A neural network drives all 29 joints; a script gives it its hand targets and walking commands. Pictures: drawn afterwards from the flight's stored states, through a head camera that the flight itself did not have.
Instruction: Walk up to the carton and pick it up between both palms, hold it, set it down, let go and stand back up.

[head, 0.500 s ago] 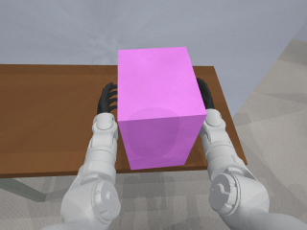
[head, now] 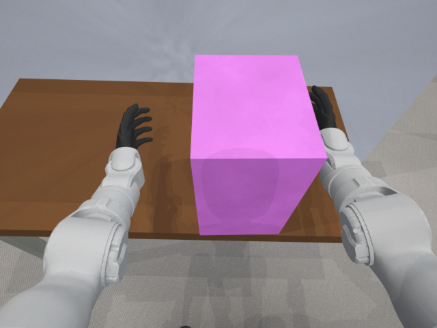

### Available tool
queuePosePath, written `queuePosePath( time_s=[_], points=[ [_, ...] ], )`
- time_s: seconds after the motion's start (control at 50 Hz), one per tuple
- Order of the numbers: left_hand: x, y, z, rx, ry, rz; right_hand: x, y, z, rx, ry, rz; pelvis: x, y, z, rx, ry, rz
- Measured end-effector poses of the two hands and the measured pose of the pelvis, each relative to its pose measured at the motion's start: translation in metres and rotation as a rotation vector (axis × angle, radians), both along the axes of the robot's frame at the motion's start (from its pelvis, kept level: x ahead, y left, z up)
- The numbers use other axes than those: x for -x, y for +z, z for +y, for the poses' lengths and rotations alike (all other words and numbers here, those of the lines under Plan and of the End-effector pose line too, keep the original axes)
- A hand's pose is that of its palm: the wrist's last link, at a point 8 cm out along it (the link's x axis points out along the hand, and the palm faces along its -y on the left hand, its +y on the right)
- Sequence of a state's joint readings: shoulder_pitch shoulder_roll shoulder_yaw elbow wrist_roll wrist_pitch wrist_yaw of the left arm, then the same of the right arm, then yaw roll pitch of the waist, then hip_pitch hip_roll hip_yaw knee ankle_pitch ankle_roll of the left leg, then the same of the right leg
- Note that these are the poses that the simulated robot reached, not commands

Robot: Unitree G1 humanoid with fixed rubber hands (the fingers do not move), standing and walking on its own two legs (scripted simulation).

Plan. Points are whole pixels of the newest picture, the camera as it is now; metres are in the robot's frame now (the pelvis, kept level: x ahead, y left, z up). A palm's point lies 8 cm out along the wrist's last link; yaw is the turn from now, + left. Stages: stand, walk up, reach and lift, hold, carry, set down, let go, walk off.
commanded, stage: set down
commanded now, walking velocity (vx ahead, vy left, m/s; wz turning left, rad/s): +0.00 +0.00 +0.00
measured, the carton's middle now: (242, 156) +0.43 -0.01 +0.03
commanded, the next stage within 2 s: none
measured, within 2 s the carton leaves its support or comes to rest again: neither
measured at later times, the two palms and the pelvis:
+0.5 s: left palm (127, 112) +0.44 +0.19 +0.13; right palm (346, 107) +0.46 -0.17 +0.14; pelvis -0.02 +0.00 +0.00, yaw +1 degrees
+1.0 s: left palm (110, 59) +0.45 +0.19 +0.23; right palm (380, 58) +0.47 -0.18 +0.24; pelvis -0.02 -0.02 +0.02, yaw +1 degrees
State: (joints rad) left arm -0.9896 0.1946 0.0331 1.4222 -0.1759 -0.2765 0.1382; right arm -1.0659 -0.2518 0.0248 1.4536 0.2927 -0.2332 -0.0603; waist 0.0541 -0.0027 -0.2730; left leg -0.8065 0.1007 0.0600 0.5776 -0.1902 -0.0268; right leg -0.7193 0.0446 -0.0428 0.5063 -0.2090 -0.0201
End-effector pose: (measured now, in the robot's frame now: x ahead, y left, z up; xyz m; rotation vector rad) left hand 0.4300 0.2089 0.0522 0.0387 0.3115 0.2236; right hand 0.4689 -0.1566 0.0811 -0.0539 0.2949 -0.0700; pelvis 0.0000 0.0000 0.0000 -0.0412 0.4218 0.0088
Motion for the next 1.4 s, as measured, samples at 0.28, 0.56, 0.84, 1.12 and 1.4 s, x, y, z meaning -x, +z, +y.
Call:
queuePosePath(
  time_s=[0.28,0.56,0.84,1.12,1.4],
  points=[
    [-0.013,0.050,-0.015,-0.004,-0.063,-0.057,0.004,0.034,-0.028,0.005,-0.004,-0.023,0.018,-0.004,-0.005,-0.021,-0.006,-0.009],
    [-0.014,0.088,-0.017,-0.006,-0.049,-0.052,0.004,0.072,-0.016,-0.019,0.008,-0.027,0.023,0.002,-0.005,-0.015,0.001,-0.050],
    [-0.019,0.149,-0.018,-0.004,-0.028,-0.054,0.003,0.135,-0.023,-0.036,-0.016,-0.029,0.021,0.011,-0.012,-0.023,0.012,-0.129],
    [-0.018,0.175,-0.012,-0.001,-0.034,-0.031,0.004,0.150,-0.025,-0.044,-0.022,0.001,0.014,0.019,-0.016,-0.031,0.018,-0.205],
    [0.026,0.108,-0.002,0.001,-0.073,-0.006,0.036,0.079,-0.017,-0.068,0.000,0.009,0.005,0.026,-0.012,-0.034,0.033,-0.333]
  ],
)
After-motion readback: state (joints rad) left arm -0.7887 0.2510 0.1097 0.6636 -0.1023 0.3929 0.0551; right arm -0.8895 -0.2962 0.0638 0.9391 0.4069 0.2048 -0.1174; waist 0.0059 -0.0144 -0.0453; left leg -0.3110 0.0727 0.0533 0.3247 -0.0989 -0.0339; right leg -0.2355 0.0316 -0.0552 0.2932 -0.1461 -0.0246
